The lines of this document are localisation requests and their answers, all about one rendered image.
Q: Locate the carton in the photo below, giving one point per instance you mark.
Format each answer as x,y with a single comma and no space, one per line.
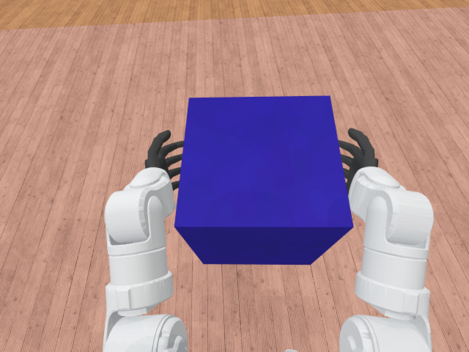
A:
261,180

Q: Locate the robot right upper arm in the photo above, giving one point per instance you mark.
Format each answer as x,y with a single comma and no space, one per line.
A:
364,333

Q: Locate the robot left hand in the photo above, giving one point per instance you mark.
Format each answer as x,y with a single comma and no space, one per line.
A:
157,154

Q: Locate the robot left forearm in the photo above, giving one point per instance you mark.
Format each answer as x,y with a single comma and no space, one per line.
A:
136,240

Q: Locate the robot right forearm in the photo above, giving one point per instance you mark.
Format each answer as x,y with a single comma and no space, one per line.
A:
396,239

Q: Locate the robot left upper arm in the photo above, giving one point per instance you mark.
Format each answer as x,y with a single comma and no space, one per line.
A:
148,333

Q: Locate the robot right hand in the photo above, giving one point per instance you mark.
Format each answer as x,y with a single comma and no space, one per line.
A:
363,156

